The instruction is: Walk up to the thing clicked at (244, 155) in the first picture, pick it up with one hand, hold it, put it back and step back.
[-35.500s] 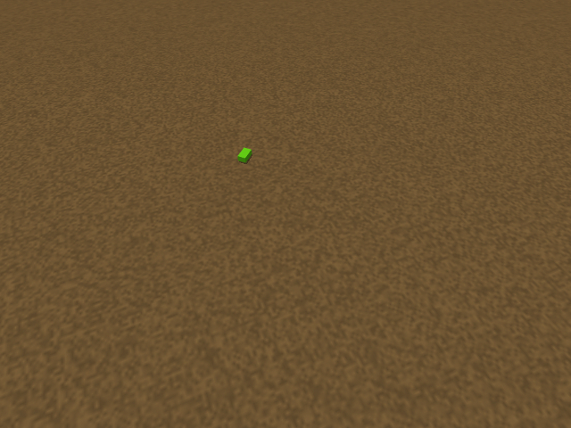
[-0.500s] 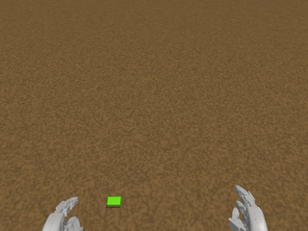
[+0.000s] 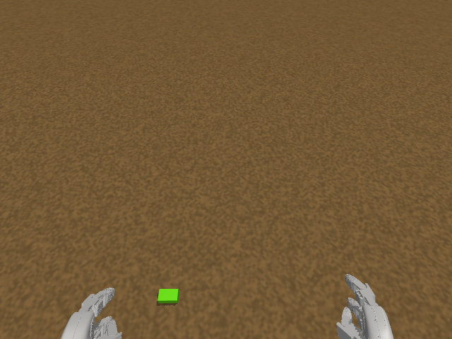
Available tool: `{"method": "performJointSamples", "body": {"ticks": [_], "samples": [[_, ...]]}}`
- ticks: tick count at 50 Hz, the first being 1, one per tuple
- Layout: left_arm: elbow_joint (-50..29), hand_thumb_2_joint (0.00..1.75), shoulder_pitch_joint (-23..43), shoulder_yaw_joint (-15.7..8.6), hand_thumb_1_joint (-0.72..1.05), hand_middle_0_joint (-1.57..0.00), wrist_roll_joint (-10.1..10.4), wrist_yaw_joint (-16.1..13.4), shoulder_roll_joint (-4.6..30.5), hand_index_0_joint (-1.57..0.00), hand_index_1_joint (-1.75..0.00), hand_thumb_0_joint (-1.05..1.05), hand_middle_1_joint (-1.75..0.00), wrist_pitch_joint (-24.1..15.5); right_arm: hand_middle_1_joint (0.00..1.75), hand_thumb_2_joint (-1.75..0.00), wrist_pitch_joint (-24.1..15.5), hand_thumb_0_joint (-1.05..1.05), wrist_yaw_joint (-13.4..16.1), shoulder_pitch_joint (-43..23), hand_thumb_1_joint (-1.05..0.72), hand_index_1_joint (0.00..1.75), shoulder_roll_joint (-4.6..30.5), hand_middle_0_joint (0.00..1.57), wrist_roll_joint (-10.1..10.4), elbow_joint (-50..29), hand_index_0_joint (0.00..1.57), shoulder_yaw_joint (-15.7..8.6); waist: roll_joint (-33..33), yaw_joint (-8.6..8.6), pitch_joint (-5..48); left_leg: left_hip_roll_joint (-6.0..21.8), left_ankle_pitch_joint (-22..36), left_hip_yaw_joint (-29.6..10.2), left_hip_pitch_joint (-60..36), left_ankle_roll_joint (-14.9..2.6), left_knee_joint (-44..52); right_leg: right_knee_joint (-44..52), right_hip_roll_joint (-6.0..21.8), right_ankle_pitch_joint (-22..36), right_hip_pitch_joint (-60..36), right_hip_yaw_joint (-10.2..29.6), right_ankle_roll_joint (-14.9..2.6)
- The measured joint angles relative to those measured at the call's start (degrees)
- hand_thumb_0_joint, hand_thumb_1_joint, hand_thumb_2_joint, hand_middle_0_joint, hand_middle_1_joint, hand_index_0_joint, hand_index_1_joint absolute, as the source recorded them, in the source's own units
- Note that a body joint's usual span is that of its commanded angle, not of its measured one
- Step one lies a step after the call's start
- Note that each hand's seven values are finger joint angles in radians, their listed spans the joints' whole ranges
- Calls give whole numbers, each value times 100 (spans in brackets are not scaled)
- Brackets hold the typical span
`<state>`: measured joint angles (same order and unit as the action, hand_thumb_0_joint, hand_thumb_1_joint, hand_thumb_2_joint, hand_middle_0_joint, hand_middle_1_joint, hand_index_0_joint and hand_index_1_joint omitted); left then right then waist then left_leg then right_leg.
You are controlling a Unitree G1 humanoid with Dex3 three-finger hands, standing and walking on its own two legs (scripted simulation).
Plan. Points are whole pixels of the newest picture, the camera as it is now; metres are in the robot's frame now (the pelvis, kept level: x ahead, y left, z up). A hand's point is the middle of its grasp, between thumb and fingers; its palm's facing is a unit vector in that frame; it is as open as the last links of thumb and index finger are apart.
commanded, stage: home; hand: left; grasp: from above
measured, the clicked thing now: (168, 295) +0.44 +0.22 -0.70
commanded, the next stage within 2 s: stand in 0.38 s
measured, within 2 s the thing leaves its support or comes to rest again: neither
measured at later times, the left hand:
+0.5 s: hand (118, 338) +0.16 +0.18 -0.05, palm faces +0.04 -0.97 -0.23, open 7.4 cm
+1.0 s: hand out of the picture +0.04 +0.24 -0.10, palm faces +0.07 -0.94 -0.32, open 7.4 cm
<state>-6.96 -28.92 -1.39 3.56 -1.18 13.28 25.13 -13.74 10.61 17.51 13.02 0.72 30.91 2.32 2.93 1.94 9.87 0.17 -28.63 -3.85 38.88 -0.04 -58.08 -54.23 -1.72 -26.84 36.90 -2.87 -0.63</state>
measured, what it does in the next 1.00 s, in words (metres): rises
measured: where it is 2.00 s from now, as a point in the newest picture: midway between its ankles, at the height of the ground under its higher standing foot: outside the picture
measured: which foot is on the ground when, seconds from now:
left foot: down 0.00-1.00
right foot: down 0.00-1.00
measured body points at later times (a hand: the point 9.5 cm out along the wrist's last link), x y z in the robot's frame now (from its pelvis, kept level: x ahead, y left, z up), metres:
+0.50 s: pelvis +0.00 +0.00 +0.00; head +0.02 +0.00 +0.45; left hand +0.16 +0.23 -0.03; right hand +0.16 -0.24 -0.07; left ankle +0.00 +0.12 -0.68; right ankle +0.00 -0.12 -0.68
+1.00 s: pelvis +0.00 +0.00 +0.06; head -0.01 +0.00 +0.51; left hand +0.03 +0.29 -0.08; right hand +0.08 -0.27 -0.08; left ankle +0.00 +0.12 -0.68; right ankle +0.00 -0.12 -0.68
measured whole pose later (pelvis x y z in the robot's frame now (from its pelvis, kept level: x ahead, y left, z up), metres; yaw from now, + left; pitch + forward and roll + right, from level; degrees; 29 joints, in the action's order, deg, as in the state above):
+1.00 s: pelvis +0.00 +0.00 +0.06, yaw +1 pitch -4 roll +0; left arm 59.6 -11.9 -2.4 -1.7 -2.0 15.2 1.3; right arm -0.1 1.6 10.3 16.0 -1.9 59.2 -1.5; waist 0.8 -1.7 -3.3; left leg -2.0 -14.2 -2.8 9.4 -0.9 -27.5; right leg -26.9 0.8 -14.4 8.7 -1.5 0.3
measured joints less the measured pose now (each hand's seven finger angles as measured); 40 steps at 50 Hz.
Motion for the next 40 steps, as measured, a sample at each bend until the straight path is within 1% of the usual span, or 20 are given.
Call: {"method": "performJointSamples", "body": {"ticks": [7, 24, 25, 26, 27, 28, 30, 33, 36, 40], "samples": [[-13, 90, 13, -3, 90, -20, -23, -3, 0, -20, -30, 1, -30, 15, 30, -90, 0, 2, 1, -28, -90, 30, 14, 21, 1, -43, 21, -10, -27, 3, -9, 1, 6, -10, -13, 10, 19, 16, -2, 3, -14, -10, -9], [-17, 90, -40, 9, 90, -20, -4, -12, 0, -20, -30, 1, -30, -7, 30, -90, 51, 2, -20, -23, -90, 30, -23, 21, 9, -50, 21, -5, -13, 6, 4, -3, -33, -12, 15, 4, -16, -11, 2, -33, 9, -11, -3], [276, 90, 142, 69, 90, -20, -150, -31, 30, -20, -30, 1, -30, -295, 30, -90, 87, 1, -72, -97, -90, 30, -31, 21, -151, 70, 20, -62, -42, -28, -174, -23, -14, 0, -141, -6, 28, 6, 22, -33, -137, -1, -2], [813, 90, 460, 125, 90, -20, -301, -50, 67, -20, -30, 1, -30, -694, 30, -90, 220, 1, -181, -227, -90, 30, -6, 21, -319, 310, 20, -101, -107, -107, -392, -58, 39, 38, -366, -22, 141, 54, 60, -14, -330, 36, -4], [1387, 90, 771, 144, 90, -20, -413, -61, 91, -20, -30, 1, -30, -1031, 30, -90, 422, 1, -316, -360, -90, 30, 47, 21, -454, 570, 20, -97, -175, -190, -535, -91, 111, 84, -554, -35, 286, 126, 96, 22, -479, 81, -10], [1913, 90, 1038, 145, 90, -20, -497, -66, 112, -20, -30, 1, -30, -1289, 30, -90, 616, 1, -453, -475, -90, 30, 108, 21, -540, 799, 20, -86, -224, -254, -649, -119, 186, 116, -716, -40, 433, 214, 127, 68, -612, 114, -12], [2769, 90, 1415, 113, 90, -20, -599, -57, 158, -20, -30, 1, -30, -1636, 30, -90, 863, 1, -681, -627, -90, 30, 195, 21, -530, 1166, 21, -123, -296, -336, -827, -173, 329, 165, -1010, -56, 723, 400, 185, 161, -856, 165, 3], [3703, 90, 1655, 13, 90, -20, -622, -55, 219, -20, -30, 1, -30, -1923, 30, -90, 1039, 1, -869, -693, -90, 30, 265, 21, -425, 1511, 21, -257, -339, -366, -972, -217, 514, 197, -1372, -71, 1120, 718, 234, 305, -1181, 203, 32], [4473, 90, 1729, -80, 90, -20, -613, -74, 261, -20, -30, 1, -30, -2091, 30, -90, 1123, 1, -931, -681, -90, 30, 318, 21, -393, 1773, 21, -355, -331, -355, -1058, -222, 666, 199, -1695, -84, 1472, 1066, 244, 458, -1500, 210, 58], [5312, 90, 1743, -149, 90, -20, -586, -90, 266, -20, -30, 1, -30, -2224, 30, -90, 1211, 1, -933, -648, -90, 30, 357, 21, -367, 2115, 21, -410, -287, -352, -1156, -216, 881, 173, -2105, -89, 1945, 1574, 242, 687, -1933, 190, 75]]}}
